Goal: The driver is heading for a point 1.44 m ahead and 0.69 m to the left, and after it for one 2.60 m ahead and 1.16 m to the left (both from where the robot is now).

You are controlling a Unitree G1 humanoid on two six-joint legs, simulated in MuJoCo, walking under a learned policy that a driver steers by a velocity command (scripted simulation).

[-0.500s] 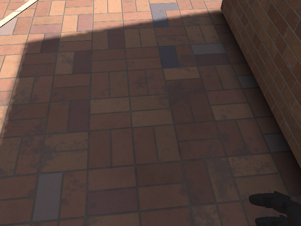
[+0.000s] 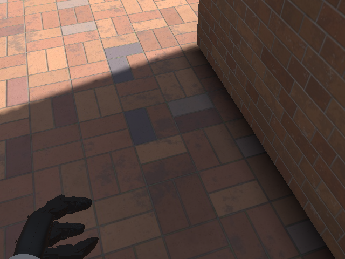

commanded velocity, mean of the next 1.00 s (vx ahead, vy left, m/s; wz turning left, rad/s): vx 1.00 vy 0.00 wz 0.89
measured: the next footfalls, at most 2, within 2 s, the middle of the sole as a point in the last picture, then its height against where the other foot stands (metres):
left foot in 0.42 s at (130, 249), level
right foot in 0.84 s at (101, 156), level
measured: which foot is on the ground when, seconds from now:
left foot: down 0.00-0.00, up 0.02-0.40, down 0.42-0.86, up 0.88-1.00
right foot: down 0.00-0.42, up 0.44-0.82, down 0.84-1.00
